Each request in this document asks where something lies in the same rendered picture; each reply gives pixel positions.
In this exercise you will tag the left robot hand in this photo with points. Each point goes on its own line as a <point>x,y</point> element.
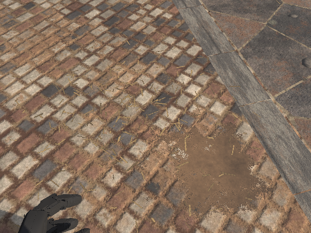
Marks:
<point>36,220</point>

